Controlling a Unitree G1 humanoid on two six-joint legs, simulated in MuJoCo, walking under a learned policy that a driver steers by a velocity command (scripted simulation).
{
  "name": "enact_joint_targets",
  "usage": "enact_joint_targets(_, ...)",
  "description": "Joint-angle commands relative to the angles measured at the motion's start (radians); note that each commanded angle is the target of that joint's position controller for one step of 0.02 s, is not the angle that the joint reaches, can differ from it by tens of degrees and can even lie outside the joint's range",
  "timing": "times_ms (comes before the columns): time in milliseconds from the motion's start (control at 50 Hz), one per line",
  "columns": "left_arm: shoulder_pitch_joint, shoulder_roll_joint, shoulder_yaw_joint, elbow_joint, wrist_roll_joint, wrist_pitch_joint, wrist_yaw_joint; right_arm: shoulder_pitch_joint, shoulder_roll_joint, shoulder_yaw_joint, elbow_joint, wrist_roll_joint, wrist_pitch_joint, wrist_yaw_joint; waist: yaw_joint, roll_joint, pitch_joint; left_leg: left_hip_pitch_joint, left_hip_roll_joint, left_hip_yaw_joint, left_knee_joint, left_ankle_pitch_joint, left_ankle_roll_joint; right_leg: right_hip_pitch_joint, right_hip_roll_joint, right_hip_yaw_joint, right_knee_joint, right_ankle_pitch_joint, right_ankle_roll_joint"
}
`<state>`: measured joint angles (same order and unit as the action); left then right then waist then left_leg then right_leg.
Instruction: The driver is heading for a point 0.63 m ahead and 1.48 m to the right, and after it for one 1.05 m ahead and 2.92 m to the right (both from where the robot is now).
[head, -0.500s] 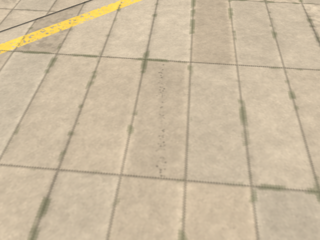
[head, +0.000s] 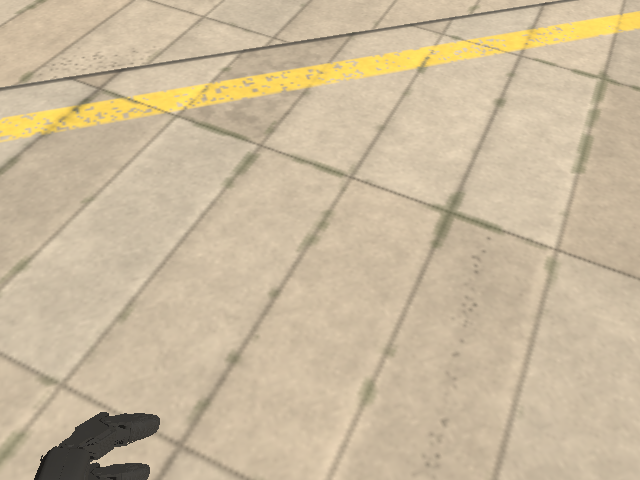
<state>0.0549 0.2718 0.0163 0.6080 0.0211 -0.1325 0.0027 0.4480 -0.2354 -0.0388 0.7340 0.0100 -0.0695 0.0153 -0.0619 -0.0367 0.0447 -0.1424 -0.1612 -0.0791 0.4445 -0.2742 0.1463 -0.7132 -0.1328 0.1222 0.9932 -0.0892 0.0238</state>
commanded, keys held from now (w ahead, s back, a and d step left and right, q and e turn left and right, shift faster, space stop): e+shift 1.00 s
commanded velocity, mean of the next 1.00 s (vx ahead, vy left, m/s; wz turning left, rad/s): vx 0.20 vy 0.00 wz -0.67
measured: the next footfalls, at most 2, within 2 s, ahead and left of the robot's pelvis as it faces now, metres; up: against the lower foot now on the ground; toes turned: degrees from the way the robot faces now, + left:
right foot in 0.20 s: +0.42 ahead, -0.13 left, +0.00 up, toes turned -1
left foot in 0.74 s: +0.55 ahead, +0.01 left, +0.00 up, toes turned -41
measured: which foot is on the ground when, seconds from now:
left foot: down 0.00-0.18, up 0.20-0.72, down 0.74-1.00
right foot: up 0.00-0.18, down 0.20-0.74, up 0.76-1.00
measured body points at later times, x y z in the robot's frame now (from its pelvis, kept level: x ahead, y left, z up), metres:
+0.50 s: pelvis +0.30 -0.07 +0.00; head +0.35 -0.09 +0.44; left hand +0.49 +0.18 -0.10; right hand +0.45 -0.37 -0.09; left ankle +0.45 +0.10 -0.67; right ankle +0.38 -0.13 -0.74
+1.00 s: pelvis +0.42 -0.02 +0.00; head +0.46 -0.03 +0.45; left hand +0.72 +0.12 -0.10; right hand +0.39 -0.34 -0.07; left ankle +0.52 +0.03 -0.74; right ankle +0.31 -0.13 -0.64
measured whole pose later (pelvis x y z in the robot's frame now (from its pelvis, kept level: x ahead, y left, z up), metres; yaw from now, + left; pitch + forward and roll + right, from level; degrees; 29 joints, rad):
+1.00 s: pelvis +0.42 -0.02 +0.00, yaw -45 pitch +1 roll +1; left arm 0.27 0.36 0.10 0.60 -0.03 0.08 0.02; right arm 0.08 -0.24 -0.04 0.63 -0.03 0.01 -0.05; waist 0.02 -0.05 0.06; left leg -0.27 -0.01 0.07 0.41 -0.17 0.04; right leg -0.60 -0.04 0.08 1.21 -0.34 0.13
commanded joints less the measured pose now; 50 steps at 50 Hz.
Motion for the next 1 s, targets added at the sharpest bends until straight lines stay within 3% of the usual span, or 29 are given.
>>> enact_joint_targets(20, -0.069, 0.009, -0.004, -0.042, 0.019, -0.011, -0.017, -0.077, -0.124, -0.028, -0.052, 0.003, -0.017, -0.032, -0.006, 0.055, 0.051, -0.262, 0.134, -0.039, -0.177, 0.404, 0.067, 0.235, 0.069, -0.162, -0.308, 0.362, 0.007)
enact_joint_targets(60, -0.128, 0.017, 0.002, -0.056, -0.002, -0.021, -0.034, 0.007, -0.150, -0.031, -0.005, 0.006, -0.014, -0.030, -0.066, 0.086, 0.038, -0.166, 0.182, -0.054, -0.189, 0.389, 0.047, 0.255, 0.107, -0.184, -0.436, 0.494, -0.013)
enact_joint_targets(120, -0.141, 0.062, 0.023, -0.067, -0.025, -0.024, -0.062, 0.020, -0.151, -0.028, 0.041, -0.006, -0.005, -0.037, -0.058, 0.110, 0.026, 0.027, 0.246, -0.042, -0.096, 0.490, 0.005, 0.201, 0.139, -0.173, -0.524, 0.437, -0.071)
enact_joint_targets(160, 0.044, 0.121, 0.053, -0.018, -0.027, -0.022, -0.071, -0.040, -0.183, -0.037, 0.025, -0.034, 0.002, -0.047, 0.038, 0.134, -0.084, 0.142, 0.270, -0.025, 0.059, 0.827, -0.034, 0.313, 0.210, -0.180, -0.483, 0.312, -0.105)
enact_joint_targets(180, 0.227, 0.156, 0.072, 0.025, -0.033, -0.018, -0.071, -0.130, -0.212, -0.044, -0.002, -0.042, 0.009, -0.051, 0.152, 0.153, -0.154, 0.138, 0.252, 0.008, 0.258, 0.955, -0.065, 0.444, 0.221, -0.186, -0.486, 0.289, -0.117)
enact_joint_targets(200, 0.396, 0.183, 0.079, 0.062, -0.028, -0.010, -0.063, -0.196, -0.193, -0.039, -0.037, -0.051, 0.011, -0.052, 0.236, 0.103, -0.236, 0.019, 0.200, 0.046, 0.580, 0.803, -0.105, 0.653, 0.145, -0.102, -0.501, 0.427, -0.131)
enact_joint_targets(220, 0.347, 0.243, 0.076, 0.044, -0.002, -0.006, -0.064, -0.004, -0.042, -0.009, -0.059, -0.076, 0.009, -0.040, 0.062, -0.288, -0.344, -0.334, 0.038, 0.050, 1.004, -0.313, -0.184, 0.978, -0.076, 0.248, -0.378, 0.820, -0.272)
enact_joint_targets(240, 0.297, 0.246, 0.083, -0.001, 0.012, -0.002, -0.060, 0.125, -0.093, 0.007, -0.058, -0.022, 0.003, -0.020, 0.057, -0.281, -0.535, -0.540, 0.000, -0.093, 1.216, -0.348, -0.214, 1.190, -0.236, 0.704, -0.530, 0.521, -0.439)
enact_joint_targets(260, 0.227, 0.206, 0.089, -0.050, -0.007, 0.022, -0.047, 0.008, -0.187, -0.009, -0.069, -0.010, 0.004, -0.014, 0.114, -0.108, -0.507, -0.558, 0.069, -0.132, 1.201, -0.237, -0.188, 1.105, -0.186, 0.672, -0.591, 0.203, -0.395)
enact_joint_targets(280, 0.178, 0.157, 0.072, -0.062, -0.025, 0.048, -0.035, -0.147, -0.209, -0.018, -0.112, -0.022, 0.008, -0.016, 0.118, 0.061, -0.350, -0.561, 0.094, -0.103, 1.102, -0.169, -0.172, 0.900, -0.115, 0.554, -0.633, 0.064, -0.334)
enact_joint_targets(300, 0.153, 0.160, 0.067, -0.069, -0.029, 0.060, -0.032, -0.207, -0.190, -0.017, -0.137, -0.032, 0.015, -0.023, 0.081, 0.142, -0.239, -0.557, 0.104, -0.087, 1.037, -0.155, -0.171, 0.723, -0.078, 0.515, -0.668, 0.040, -0.315)
enact_joint_targets(320, 0.139, 0.173, 0.072, -0.069, -0.024, 0.064, -0.027, -0.213, -0.178, -0.016, -0.152, -0.040, 0.025, -0.028, 0.047, 0.130, -0.190, -0.518, 0.118, -0.091, 0.955, -0.137, -0.171, 0.606, -0.035, 0.476, -0.695, 0.062, -0.305)
enact_joint_targets(360, 0.116, 0.152, 0.071, -0.067, -0.021, 0.074, -0.023, -0.187, -0.154, -0.016, -0.143, -0.040, 0.037, -0.040, 0.014, 0.051, -0.136, -0.460, 0.135, -0.079, 0.799, -0.133, -0.180, 0.480, 0.041, 0.372, -0.707, 0.176, -0.275)
enact_joint_targets(420, 0.158, 0.183, 0.085, -0.046, -0.030, 0.092, -0.003, -0.222, -0.116, -0.009, -0.143, -0.047, 0.037, -0.060, 0.025, 0.028, -0.185, -0.443, 0.111, -0.065, 0.630, -0.100, -0.219, 0.457, 0.061, 0.329, -0.655, 0.432, -0.267)
enact_joint_targets(480, 0.150, 0.216, 0.097, -0.055, -0.049, 0.133, 0.027, -0.278, -0.134, -0.019, -0.147, -0.032, 0.051, -0.067, 0.036, -0.010, -0.219, -0.463, 0.094, -0.093, 0.549, 0.012, -0.239, 0.467, 0.083, 0.362, -0.649, 0.205, -0.213)
enact_joint_targets(520, 0.146, 0.208, 0.096, -0.062, -0.057, 0.156, 0.042, -0.333, -0.136, -0.023, -0.155, -0.025, 0.053, -0.066, 0.054, -0.051, -0.185, -0.471, 0.087, -0.107, 0.477, 0.061, -0.236, 0.457, 0.110, 0.388, -0.664, -0.008, -0.177)
enact_joint_targets(560, 0.157, 0.202, 0.099, -0.063, -0.053, 0.169, 0.049, -0.382, -0.135, -0.026, -0.160, -0.021, 0.043, -0.062, 0.077, -0.088, -0.152, -0.462, 0.079, -0.117, 0.395, 0.080, -0.232, 0.468, 0.127, 0.417, -0.669, -0.120, -0.168)
enact_joint_targets(640, 0.174, 0.199, 0.111, -0.072, -0.045, 0.182, 0.050, -0.444, -0.143, -0.035, -0.163, -0.014, 0.008, -0.046, 0.108, -0.133, -0.129, -0.391, 0.059, -0.128, 0.223, 0.063, -0.219, 0.530, 0.125, 0.486, -0.626, -0.068, -0.178)
enact_joint_targets(700, 0.148, 0.193, 0.114, -0.094, -0.047, 0.185, 0.044, -0.410, -0.169, -0.053, -0.140, -0.005, -0.010, -0.033, 0.089, -0.153, -0.131, -0.236, 0.063, -0.127, 0.032, 0.076, -0.202, 0.536, 0.138, 0.546, -0.575, 0.020, -0.159)
enact_joint_targets(720, 0.129, 0.182, 0.110, -0.102, -0.054, 0.186, 0.041, -0.374, -0.176, -0.060, -0.124, -0.001, -0.012, -0.031, 0.064, -0.140, -0.133, -0.147, 0.091, -0.113, -0.082, 0.167, -0.189, 0.508, 0.165, 0.541, -0.533, -0.026, -0.139)
enact_joint_targets(740, 0.174, 0.134, 0.095, -0.095, -0.058, 0.188, 0.036, -0.366, -0.193, -0.066, -0.119, -0.004, -0.008, -0.033, 0.083, -0.040, -0.179, 0.004, 0.210, -0.166, -0.143, 0.262, -0.139, 0.434, 0.224, 0.472, -0.413, -0.318, -0.102)
enact_joint_targets(760, 0.265, 0.082, 0.079, -0.080, -0.045, 0.189, 0.031, -0.384, -0.233, -0.070, -0.147, -0.021, 0.010, -0.042, 0.128, 0.148, -0.232, 0.148, 0.426, -0.332, -0.080, 0.449, -0.036, 0.301, 0.321, 0.297, -0.183, -0.569, -0.058)
enact_joint_targets(780, 0.249, 0.171, 0.102, -0.119, -0.056, 0.179, 0.020, -0.361, -0.239, -0.070, -0.147, -0.061, 0.022, -0.037, 0.130, 0.306, -0.210, 0.091, 0.549, -0.492, -0.114, 0.473, 0.092, 0.153, 0.335, 0.175, 0.004, -0.604, -0.017)
enact_joint_targets(800, 0.233, 0.257, 0.123, -0.102, -0.049, 0.173, 0.015, -0.374, -0.198, -0.070, -0.157, -0.050, 0.022, -0.040, 0.111, 0.248, -0.165, 0.047, 0.540, -0.468, -0.130, 0.381, 0.110, 0.115, 0.253, 0.136, 0.116, -0.508, 0.028)
enact_joint_targets(820, 0.235, 0.273, 0.132, -0.078, -0.052, 0.181, 0.016, -0.412, -0.158, -0.059, -0.167, -0.037, 0.029, -0.047, 0.107, 0.184, -0.122, 0.019, 0.464, -0.344, -0.121, 0.265, 0.069, 0.095, 0.219, 0.113, 0.164, -0.419, 0.045)
enact_joint_targets(860, 0.268, 0.226, 0.121, -0.052, -0.045, 0.203, 0.022, -0.437, -0.148, -0.048, -0.181, -0.025, 0.049, -0.062, 0.101, 0.131, -0.083, -0.034, 0.390, -0.208, -0.127, 0.213, 0.028, 0.071, 0.200, 0.053, 0.301, -0.321, 0.068)
enact_joint_targets(900, 0.243, 0.188, 0.107, -0.072, -0.052, 0.203, 0.021, -0.420, -0.149, -0.041, -0.176, -0.036, 0.058, -0.070, 0.086, 0.151, -0.062, -0.050, 0.360, -0.103, -0.153, 0.260, 0.040, 0.047, 0.160, -0.030, 0.329, -0.272, 0.084)
enact_joint_targets(940, 0.195, 0.165, 0.098, -0.094, -0.058, 0.197, 0.023, -0.383, -0.154, -0.043, -0.164, -0.044, 0.066, -0.074, 0.052, 0.177, -0.072, 0.016, 0.368, -0.052, -0.163, 0.275, 0.060, 0.005, 0.109, -0.068, 0.271, -0.240, 0.105)
enact_joint_targets(1000, 0.154, 0.146, 0.091, -0.115, -0.051, 0.191, 0.019, -0.341, -0.178, -0.054, -0.143, -0.044, 0.072, -0.071, 0.023, 0.179, -0.100, 0.099, 0.419, -0.022, -0.169, 0.301, 0.090, -0.012, 0.053, -0.080, 0.184, -0.240, 0.124)
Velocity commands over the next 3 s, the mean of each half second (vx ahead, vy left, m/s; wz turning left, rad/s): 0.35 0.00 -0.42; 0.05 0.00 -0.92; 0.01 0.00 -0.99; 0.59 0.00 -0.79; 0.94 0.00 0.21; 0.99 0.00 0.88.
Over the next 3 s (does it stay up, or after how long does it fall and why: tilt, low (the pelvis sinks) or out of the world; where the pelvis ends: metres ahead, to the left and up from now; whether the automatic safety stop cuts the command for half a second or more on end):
stays up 0.41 -1.09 0.00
